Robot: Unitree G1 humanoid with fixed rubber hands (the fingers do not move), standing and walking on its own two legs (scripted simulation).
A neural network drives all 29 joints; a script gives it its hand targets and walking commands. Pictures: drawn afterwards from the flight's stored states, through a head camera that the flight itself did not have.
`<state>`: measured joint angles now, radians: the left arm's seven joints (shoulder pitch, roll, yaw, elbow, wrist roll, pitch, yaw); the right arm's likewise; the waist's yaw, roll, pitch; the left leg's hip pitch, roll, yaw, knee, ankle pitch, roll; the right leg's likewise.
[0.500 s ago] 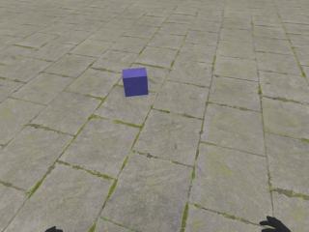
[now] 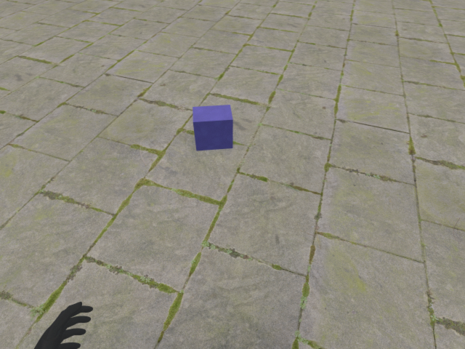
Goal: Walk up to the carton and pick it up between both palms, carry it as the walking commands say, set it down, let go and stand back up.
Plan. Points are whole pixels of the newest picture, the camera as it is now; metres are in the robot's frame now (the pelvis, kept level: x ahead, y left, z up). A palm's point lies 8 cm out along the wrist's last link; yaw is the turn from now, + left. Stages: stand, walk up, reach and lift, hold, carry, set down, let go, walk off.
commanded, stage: walk up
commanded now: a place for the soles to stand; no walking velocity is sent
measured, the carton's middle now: (213, 128) +1.49 +0.14 -0.65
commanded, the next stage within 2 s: none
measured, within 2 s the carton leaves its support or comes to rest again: neither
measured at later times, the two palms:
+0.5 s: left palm (66, 277) +0.29 +0.35 -0.07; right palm (403, 296) +0.25 -0.30 -0.07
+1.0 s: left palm (78, 231) +0.39 +0.36 -0.08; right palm (360, 223) +0.42 -0.27 -0.09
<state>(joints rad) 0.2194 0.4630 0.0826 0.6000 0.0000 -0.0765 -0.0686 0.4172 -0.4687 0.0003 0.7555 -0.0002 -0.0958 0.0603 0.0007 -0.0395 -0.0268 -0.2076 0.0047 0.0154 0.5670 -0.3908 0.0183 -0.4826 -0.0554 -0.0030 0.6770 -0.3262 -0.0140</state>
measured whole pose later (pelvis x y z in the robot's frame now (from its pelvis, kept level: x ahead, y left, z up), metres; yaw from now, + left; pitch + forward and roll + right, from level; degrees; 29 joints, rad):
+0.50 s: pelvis +0.17 +0.03 +0.00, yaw +2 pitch +1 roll +0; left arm 0.28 0.46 0.07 0.60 0.00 -0.07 -0.05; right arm 0.37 -0.47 0.00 0.75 0.00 -0.13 0.04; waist 0.00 -0.04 0.01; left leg -0.33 0.01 0.03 0.64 -0.33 0.02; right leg -0.48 -0.06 -0.01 0.97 -0.44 -0.03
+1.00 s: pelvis +0.32 +0.04 -0.01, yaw +3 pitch +0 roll +0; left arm 0.36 0.45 0.07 0.60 0.00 -0.06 -0.04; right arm 0.32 -0.46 0.00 0.75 0.00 -0.12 0.05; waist 0.00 -0.01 0.03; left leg -0.39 0.01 0.02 0.71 -0.31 0.02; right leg -0.41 -0.08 -0.03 0.96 -0.43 -0.04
